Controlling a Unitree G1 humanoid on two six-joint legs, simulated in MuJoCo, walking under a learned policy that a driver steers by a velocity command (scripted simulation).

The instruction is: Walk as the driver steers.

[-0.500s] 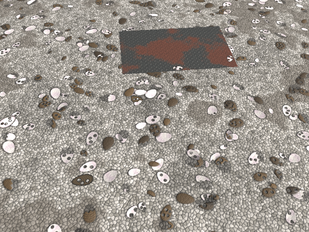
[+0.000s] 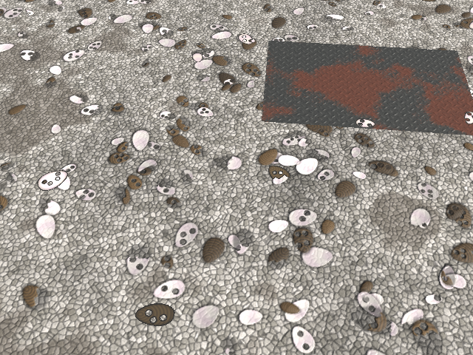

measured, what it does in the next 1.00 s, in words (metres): walks ahead: left foot, then right foot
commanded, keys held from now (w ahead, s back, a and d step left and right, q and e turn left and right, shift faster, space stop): w+q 0.46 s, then w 0.04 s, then w+e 0.50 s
